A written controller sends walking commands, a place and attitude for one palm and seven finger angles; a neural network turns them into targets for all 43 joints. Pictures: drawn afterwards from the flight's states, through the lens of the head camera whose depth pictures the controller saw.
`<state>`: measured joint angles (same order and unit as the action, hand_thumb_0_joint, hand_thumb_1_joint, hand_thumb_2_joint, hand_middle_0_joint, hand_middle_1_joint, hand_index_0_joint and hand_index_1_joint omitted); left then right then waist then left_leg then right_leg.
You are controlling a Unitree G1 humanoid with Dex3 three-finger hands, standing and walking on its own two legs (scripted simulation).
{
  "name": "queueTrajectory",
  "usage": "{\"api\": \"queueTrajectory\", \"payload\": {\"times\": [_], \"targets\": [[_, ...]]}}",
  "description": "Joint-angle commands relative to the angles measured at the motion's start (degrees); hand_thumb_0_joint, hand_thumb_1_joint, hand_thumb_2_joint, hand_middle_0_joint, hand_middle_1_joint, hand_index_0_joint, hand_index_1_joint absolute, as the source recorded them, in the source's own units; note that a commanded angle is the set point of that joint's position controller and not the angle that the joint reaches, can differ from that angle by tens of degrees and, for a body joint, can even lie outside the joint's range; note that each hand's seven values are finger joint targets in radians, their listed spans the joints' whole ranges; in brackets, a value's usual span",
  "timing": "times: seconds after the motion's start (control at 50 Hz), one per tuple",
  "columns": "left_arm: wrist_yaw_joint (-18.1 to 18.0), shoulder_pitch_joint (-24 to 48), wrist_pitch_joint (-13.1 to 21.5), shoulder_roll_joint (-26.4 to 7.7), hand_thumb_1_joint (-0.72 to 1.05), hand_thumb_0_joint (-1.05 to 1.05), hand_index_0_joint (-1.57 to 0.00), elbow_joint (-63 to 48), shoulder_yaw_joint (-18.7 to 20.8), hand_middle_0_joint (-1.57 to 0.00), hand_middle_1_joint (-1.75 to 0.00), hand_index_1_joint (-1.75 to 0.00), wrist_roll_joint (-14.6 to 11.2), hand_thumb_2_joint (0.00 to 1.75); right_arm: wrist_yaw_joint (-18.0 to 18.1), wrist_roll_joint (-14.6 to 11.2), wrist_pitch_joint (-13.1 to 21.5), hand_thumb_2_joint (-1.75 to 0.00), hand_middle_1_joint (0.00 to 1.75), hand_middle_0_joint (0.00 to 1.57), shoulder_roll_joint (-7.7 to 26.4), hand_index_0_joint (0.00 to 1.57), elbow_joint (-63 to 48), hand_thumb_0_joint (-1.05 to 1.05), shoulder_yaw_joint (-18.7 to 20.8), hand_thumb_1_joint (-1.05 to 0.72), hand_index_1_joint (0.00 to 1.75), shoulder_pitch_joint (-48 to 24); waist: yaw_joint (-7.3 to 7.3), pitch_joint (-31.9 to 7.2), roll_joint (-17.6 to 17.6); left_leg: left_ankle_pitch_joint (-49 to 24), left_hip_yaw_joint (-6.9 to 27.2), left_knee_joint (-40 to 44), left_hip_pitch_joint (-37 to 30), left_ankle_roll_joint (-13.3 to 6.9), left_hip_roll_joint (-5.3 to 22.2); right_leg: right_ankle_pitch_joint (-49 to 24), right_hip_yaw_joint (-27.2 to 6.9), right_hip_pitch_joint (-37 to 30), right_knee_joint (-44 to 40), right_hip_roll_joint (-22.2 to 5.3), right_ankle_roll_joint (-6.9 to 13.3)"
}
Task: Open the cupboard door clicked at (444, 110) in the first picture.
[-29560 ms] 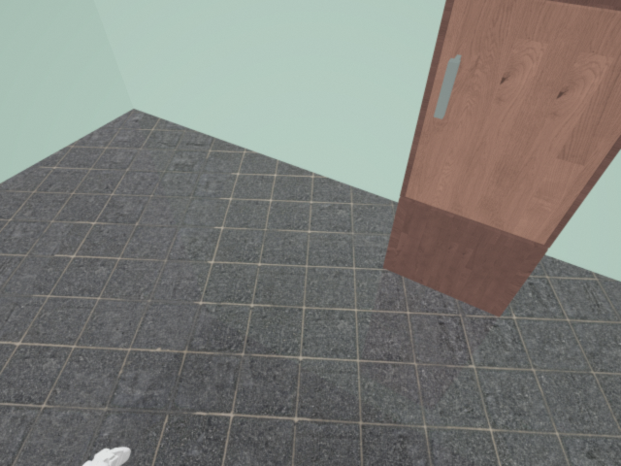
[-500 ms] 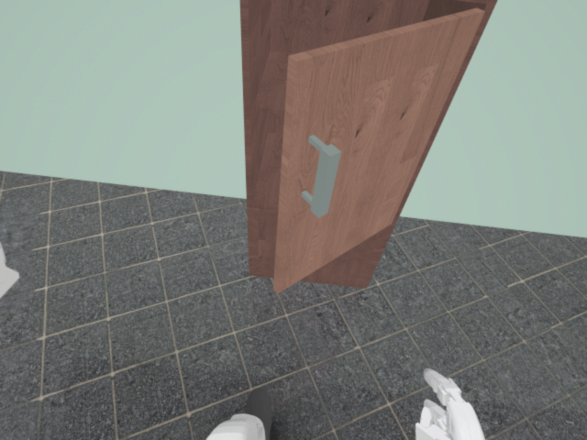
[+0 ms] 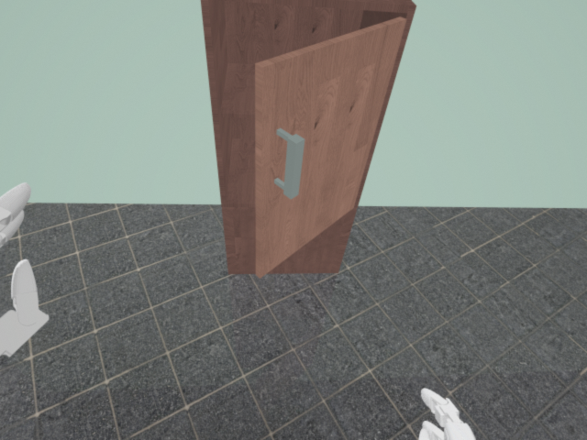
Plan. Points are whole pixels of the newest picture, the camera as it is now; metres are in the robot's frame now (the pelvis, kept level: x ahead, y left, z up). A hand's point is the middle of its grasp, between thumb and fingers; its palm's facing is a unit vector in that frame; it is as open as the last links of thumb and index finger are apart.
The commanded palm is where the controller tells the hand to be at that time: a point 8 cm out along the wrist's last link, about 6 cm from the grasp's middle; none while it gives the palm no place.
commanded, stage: stop stepping back and stand still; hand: left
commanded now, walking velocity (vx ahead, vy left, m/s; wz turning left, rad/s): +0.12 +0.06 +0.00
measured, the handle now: (286, 163) +0.61 +0.03 +0.03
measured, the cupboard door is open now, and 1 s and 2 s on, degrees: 42 42 42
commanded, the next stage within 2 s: let the arm hang, fingers relaxed in 0.56 s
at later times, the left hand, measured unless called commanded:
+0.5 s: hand (67, 296) +0.22 +0.23 +0.17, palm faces +0.44 -0.76 -0.48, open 7.4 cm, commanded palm +0.15 +0.28 +0.16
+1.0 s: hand out of the picture +0.02 +0.19 -0.19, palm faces +0.07 -0.98 -0.18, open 7.0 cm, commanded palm none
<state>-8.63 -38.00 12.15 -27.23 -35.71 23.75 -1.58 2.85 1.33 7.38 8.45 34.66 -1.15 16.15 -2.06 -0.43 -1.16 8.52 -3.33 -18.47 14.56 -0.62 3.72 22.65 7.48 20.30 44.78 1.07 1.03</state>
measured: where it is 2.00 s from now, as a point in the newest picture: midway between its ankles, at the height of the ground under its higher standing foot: outside the picture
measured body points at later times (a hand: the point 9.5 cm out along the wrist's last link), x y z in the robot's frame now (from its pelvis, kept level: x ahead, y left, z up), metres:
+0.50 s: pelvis +0.01 -0.02 -0.02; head +0.02 -0.03 +0.43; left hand +0.19 +0.27 +0.19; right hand +0.18 -0.27 -0.10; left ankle +0.04 +0.12 -0.75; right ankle -0.05 -0.09 -0.75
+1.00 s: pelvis -0.02 +0.01 -0.02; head +0.00 +0.03 +0.42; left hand +0.01 +0.24 -0.18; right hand +0.04 -0.23 -0.16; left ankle +0.03 +0.13 -0.75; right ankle -0.05 -0.09 -0.75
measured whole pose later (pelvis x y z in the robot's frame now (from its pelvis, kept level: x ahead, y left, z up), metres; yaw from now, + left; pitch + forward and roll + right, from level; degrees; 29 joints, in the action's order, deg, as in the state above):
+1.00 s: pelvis -0.02 +0.01 -0.02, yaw +2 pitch -1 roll +0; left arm -1.7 -17.6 -2.8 -10.7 49.3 1.1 0.4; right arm 0.3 2.0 -1.8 11.2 54.0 -1.4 13.7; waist -0.1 3.9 -2.5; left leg 12.6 -0.1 -33.0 19.2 -0.2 0.2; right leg 21.6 5.9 10.3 33.2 -0.4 1.6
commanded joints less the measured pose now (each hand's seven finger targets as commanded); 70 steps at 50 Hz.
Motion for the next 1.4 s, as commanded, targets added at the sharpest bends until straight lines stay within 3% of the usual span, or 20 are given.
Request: {"api": "queueTrajectory", "payload": {"times": [0.0, 0.04, 0.06, 0.08, 0.1, 0.12, 0.16, 0.24, 0.36, 0.4, 0.46, 0.62, 0.64, 0.7, 0.74, 0.82, 0.9, 1.0, 1.16, 1.38], "targets": [[-2.48, 6.45, 0.30, -7.05, 0.90, 0.00, -0.20, -0.14, 8.94, -0.20, -0.30, -0.30, -0.48, 0.90, 2.54, -0.20, 1.19, -0.90, 0.30, 0.20, 9.61, 0.20, -7.29, 0.00, 4.09, -0.90, 0.30, -8.56, 2.21, -2.32, 13.61, 29.24, 5.68, 6.09, 12.35, -2.19, 7.47, 7.18, 3.99, -19.09, -14.43, 3.28, 1.52], [-1.68, 7.45, -0.87, -6.38, 0.90, 0.00, -0.20, 1.81, 6.83, -0.20, -0.30, -0.30, -0.26, 0.90, 2.37, -0.83, 0.44, -0.90, 0.30, 0.20, 9.05, 0.20, -6.68, 0.00, 4.19, -0.90, 0.30, -8.71, 2.25, -2.47, 0.86, 22.10, 0.34, -15.73, 16.55, -1.39, 1.58, 4.98, -7.17, -20.72, -26.60, -4.90, 4.78], [-1.16, 7.65, -1.11, -8.23, 0.90, 0.00, -0.20, 1.97, 7.79, -0.20, -0.30, -0.30, -0.40, 0.90, 2.03, -1.32, -0.20, -0.90, 0.30, 0.20, 9.24, 0.20, -6.61, 0.00, 4.44, -0.90, 0.30, -8.35, 2.70, -1.44, -11.35, 17.56, 0.51, -32.79, 22.46, -0.57, -2.55, 8.75, -27.47, -16.70, -34.31, -16.94, 8.93], [-0.56, 10.41, -0.19, -9.12, 0.90, 0.00, -0.20, 0.45, 7.75, -0.20, -0.30, -0.30, -1.03, 0.90, 1.88, -0.84, 0.28, -0.90, 0.30, 0.20, 11.19, 0.20, -5.89, 0.00, 4.68, -0.90, 0.30, -8.59, 2.50, 1.44, -11.40, 15.01, 3.92, -45.27, 27.05, 0.46, -3.20, 2.74, -33.14, -12.60, -36.52, -21.65, 9.68], [-0.19, 12.64, 1.36, -11.02, 0.90, 0.00, -0.20, -0.83, 9.45, -0.20, -0.30, -0.30, -0.87, 0.90, 1.10, -0.17, 1.05, -0.90, 0.30, 0.20, 11.46, 0.20, -4.49, 0.00, 4.17, -0.90, 0.30, -7.96, 1.26, -0.03, -8.19, 11.41, 4.46, -49.90, 27.31, 1.52, -1.89, -7.29, -28.32, -12.13, -33.81, -21.37, 9.73], [-0.31, 15.05, 2.02, -8.66, 0.90, 0.00, -0.20, 0.14, 7.35, -0.20, -0.30, -0.30, -0.44, 0.90, 0.58, -1.13, 1.75, -0.90, 0.30, 0.20, 10.31, 0.20, -4.33, 0.00, 3.82, -0.90, 0.30, -8.14, 0.79, -4.62, -8.59, 10.36, 4.59, -49.63, 26.52, 1.96, -1.07, 0.18, -29.10, -13.67, -33.49, -21.29, 9.78], [-0.04, 12.12, 2.26, -4.22, 0.90, 0.00, -0.20, 3.25, 4.11, -0.20, -0.30, -0.30, -0.69, 0.90, 1.22, -1.78, 1.80, -0.90, 0.30, 0.20, 11.86, 0.20, -4.87, 0.00, 5.54, -0.90, 0.30, -8.36, 0.69, 0.15, -6.90, 4.78, 4.19, -46.09, 24.26, 1.91, -0.02, -9.99, -21.79, -12.15, -30.97, -16.83, 6.66], [-1.57, 17.44, 5.17, -8.62, 0.90, 0.00, -0.20, -2.87, 6.54, -0.20, -0.30, -0.30, 0.60, 0.90, 2.88, -0.96, 3.10, -0.90, 0.30, 0.20, 9.36, 0.20, -4.95, 0.00, 3.97, -0.90, 0.30, -10.45, 2.37, 2.09, -3.54, 6.47, -0.98, -27.02, 14.20, -0.16, -0.71, -28.72, -13.64, -12.04, -26.35, -16.00, 6.41], [-2.23, 9.78, 5.06, -7.36, 0.90, 0.00, -0.20, -0.79, 9.23, -0.20, -0.30, -0.30, -0.86, 0.90, 2.36, -0.67, 3.74, -0.90, 0.30, 0.20, 9.13, 0.20, -6.28, 0.00, 4.16, -0.90, 0.30, -8.49, 2.93, -2.75, -2.04, -4.74, -2.66, -5.71, -3.18, -1.22, -3.90, -40.95, -12.03, -14.21, -18.08, -11.97, 0.88], [-1.80, 8.28, 5.14, -6.71, 0.90, 0.00, -0.20, -1.51, 8.94, -0.20, -0.30, -0.30, -1.17, 0.90, 1.71, -1.30, 2.78, -0.90, 0.30, 0.20, 10.96, 0.20, -7.30, 0.00, 4.97, -0.90, 0.30, -7.50, 2.53, -7.71, 5.53, -25.89, 4.33, -8.09, -14.34, -4.19, 3.31, -38.41, -8.77, -8.11, -9.67, -6.86, -3.62], [-0.86, 6.15, 4.25, -5.94, 0.90, 0.00, -0.20, 1.35, 8.32, -0.20, -0.30, -0.30, -0.77, 0.90, 0.95, -1.61, 2.29, -0.90, 0.30, 0.20, 10.09, 0.20, -7.48, 0.00, 4.54, -0.90, 0.30, -6.89, 2.76, -6.58, 10.12, -37.91, 7.85, -8.77, -13.02, -5.97, 8.14, -12.69, -6.34, -4.75, -12.83, -2.20, -3.14], [-0.91, 5.21, 2.66, -8.15, 0.90, 0.00, -0.20, -1.74, 9.38, -0.20, -0.30, -0.30, -1.32, 0.90, 1.12, -1.87, 0.96, -0.90, 0.30, 0.20, 9.13, 0.20, -9.23, 0.00, 3.28, -0.90, 0.30, -9.57, 2.75, -7.38, -5.50, 2.61, 1.05, -15.54, 4.61, 0.02, -2.17, -54.53, -15.64, -20.05, -21.05, -11.61, -1.00], [6.51, 10.46, -6.71, 3.85, 0.90, 0.00, -0.20, 43.37, -16.26, -0.20, -0.30, -0.30, 4.92, 0.90, -3.96, -1.02, 2.34, -0.90, 0.30, 0.20, 14.75, 0.20, 5.33, 0.00, 4.48, -0.90, 0.30, -12.08, 0.39, -5.08, -1.11, -1.85, 4.23, -25.55, 8.47, -0.10, 0.76, -56.12, -12.26, -12.02, -13.30, -16.59, 3.07], [8.33, 13.87, -11.44, 6.21, 0.90, 0.00, -0.20, 45.97, -17.58, -0.20, -0.30, -0.30, 3.53, 0.90, -3.62, -0.86, -3.17, -0.90, 0.30, 0.20, 12.41, 0.20, 4.99, 0.00, 4.18, -0.90, 0.30, -5.33, 0.54, -6.03, 2.50, -7.81, 5.97, -19.02, 1.76, -1.01, 0.84, -29.00, -8.74, -2.77, -11.12, -10.34, 2.82], [8.28, 15.51, -11.79, 6.65, 0.90, 0.00, -0.20, 51.61, -18.72, -0.20, -0.30, -0.30, 3.51, 0.90, -3.18, -0.10, -4.53, -0.90, 0.30, 0.20, 14.56, 0.20, 4.73, 0.00, 3.75, -0.90, 0.30, -5.98, 1.91, -5.03, -3.28, -16.07, 12.39, -14.21, 3.61, -4.71, 5.48, -16.28, -5.70, -4.42, -9.02, -5.45, 0.45], [7.61, 19.90, -11.94, 5.04, 0.90, 0.00, -0.20, 64.86, -19.17, -0.20, -0.30, -0.30, 3.55, 0.90, -2.23, 0.53, -6.44, -0.90, 0.30, 0.20, 12.46, 0.20, 7.18, 0.00, 2.95, -0.90, 0.30, -6.82, 2.15, -4.19, -12.35, -14.23, 6.15, -17.32, 2.64, -1.51, -0.40, -31.48, -10.51, -8.84, -15.73, -10.41, 2.67], [7.06, 20.61, -12.49, 6.68, 0.90, 0.00, -0.20, 76.30, -20.87, -0.20, -0.30, -0.30, 2.39, 0.90, -1.90, 0.54, -7.41, -0.90, 0.30, 0.20, 10.90, 0.20, 13.21, 0.00, 2.09, -0.90, 0.30, -4.96, 1.81, -3.30, 7.24, -14.53, 7.93, -10.22, -1.90, -1.93, 1.40, -18.51, -8.85, -9.01, -16.15, -7.57, 1.40], [7.32, 17.97, -12.73, 8.63, 0.90, 0.00, -0.20, 87.53, -21.00, -0.20, -0.30, -0.30, 2.03, 0.90, -1.41, 0.24, -8.12, -0.90, 0.30, 0.20, 9.06, 0.20, 17.95, 0.00, 1.91, -0.90, 0.30, -4.22, 2.46, 0.38, 15.71, 3.80, 10.10, -3.19, 2.55, -1.87, 1.57, -5.96, -8.14, -12.10, -22.15, -6.21, 2.05], [7.53, 16.53, -12.65, 10.72, 0.90, 0.00, -0.20, 96.39, -21.94, -0.20, -0.30, -0.30, 2.32, 0.90, -1.08, 0.08, -8.59, -0.90, 0.30, 0.20, 8.70, 0.20, 23.77, 0.00, 2.70, -0.90, 0.30, 1.37, 1.69, 4.12, 2.58, 14.81, 11.45, 1.84, 1.64, -1.81, 1.83, 0.91, -7.70, -7.89, -25.49, -5.66, 2.02], [6.84, 14.44, -12.33, 12.31, 0.90, 0.00, -0.20, 100.27, -22.26, -0.20, -0.30, -0.30, 2.21, 0.90, -1.23, 0.08, -8.56, -0.90, 0.30, 0.20, 5.17, 0.20, 28.55, 0.00, 2.40, -0.90, 0.30, 4.44, 1.36, 7.65, -0.21, 10.00, 8.55, -0.01, -0.43, -1.56, 0.79, 4.19, -9.07, -2.04, -27.07, -6.84, 1.98]]}}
